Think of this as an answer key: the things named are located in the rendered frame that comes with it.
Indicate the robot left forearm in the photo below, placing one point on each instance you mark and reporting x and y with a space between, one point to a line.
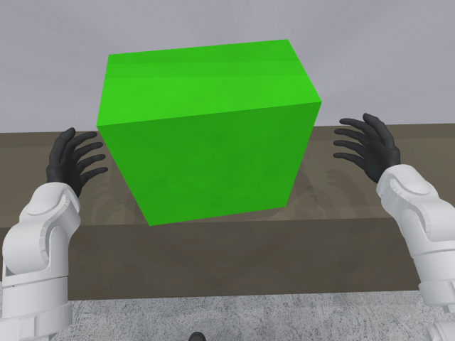
35 255

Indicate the right robot upper arm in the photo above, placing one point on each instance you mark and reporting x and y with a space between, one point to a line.
441 331

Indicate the left robot hand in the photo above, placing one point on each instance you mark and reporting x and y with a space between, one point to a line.
63 160

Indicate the carton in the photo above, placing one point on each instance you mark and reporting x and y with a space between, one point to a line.
208 131

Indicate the right robot hand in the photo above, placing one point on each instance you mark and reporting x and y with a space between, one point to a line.
378 147

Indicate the pedestal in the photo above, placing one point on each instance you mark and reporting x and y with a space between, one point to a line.
333 236

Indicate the robot right forearm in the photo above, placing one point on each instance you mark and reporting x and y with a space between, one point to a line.
428 225

